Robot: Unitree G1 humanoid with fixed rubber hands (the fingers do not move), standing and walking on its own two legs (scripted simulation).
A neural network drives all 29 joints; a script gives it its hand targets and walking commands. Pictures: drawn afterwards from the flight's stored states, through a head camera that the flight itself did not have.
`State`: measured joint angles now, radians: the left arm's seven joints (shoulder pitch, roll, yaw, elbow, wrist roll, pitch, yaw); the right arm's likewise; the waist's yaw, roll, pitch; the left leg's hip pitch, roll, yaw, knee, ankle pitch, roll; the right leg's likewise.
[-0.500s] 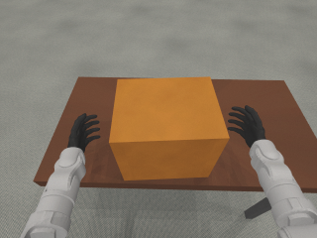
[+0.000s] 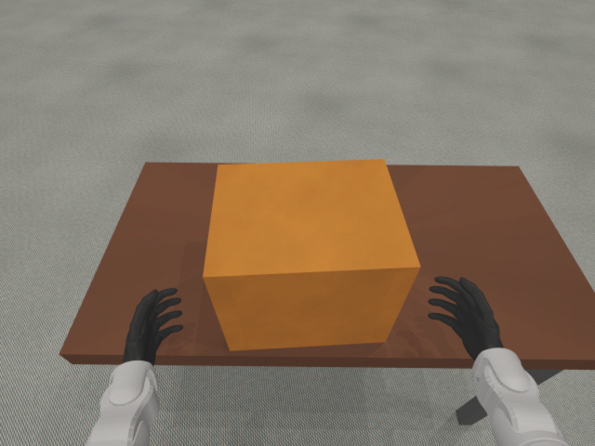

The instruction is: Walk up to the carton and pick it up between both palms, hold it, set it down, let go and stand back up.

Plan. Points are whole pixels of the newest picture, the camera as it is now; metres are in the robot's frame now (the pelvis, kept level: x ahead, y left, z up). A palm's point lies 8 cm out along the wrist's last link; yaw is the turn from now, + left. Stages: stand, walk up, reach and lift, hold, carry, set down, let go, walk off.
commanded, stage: set down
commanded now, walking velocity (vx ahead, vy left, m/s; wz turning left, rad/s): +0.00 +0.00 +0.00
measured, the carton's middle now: (305, 257) +0.43 +0.01 -0.02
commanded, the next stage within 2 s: let go in 1.68 s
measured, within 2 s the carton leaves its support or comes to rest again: neither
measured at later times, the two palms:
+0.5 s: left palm (145, 394) +0.22 +0.23 -0.04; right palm (488, 392) +0.22 -0.23 -0.03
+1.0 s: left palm (142, 419) +0.19 +0.23 -0.06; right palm (482, 421) +0.19 -0.22 -0.06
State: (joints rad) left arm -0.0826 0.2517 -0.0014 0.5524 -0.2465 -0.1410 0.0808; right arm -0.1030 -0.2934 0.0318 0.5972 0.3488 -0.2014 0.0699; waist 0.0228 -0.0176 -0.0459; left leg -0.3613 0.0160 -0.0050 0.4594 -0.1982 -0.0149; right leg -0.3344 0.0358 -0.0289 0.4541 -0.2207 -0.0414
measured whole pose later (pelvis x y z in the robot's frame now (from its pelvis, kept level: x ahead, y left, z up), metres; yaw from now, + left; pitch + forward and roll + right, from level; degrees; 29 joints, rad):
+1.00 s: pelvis +0.01 +0.00 +0.00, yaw -2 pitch -3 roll +0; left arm 0.14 0.21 -0.01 0.67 -0.16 -0.24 0.05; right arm 0.11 -0.22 0.07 0.80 0.21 -0.40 0.05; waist 0.03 -0.03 0.04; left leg -0.17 0.02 0.02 0.45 -0.24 -0.01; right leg -0.16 0.04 0.01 0.46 -0.26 -0.04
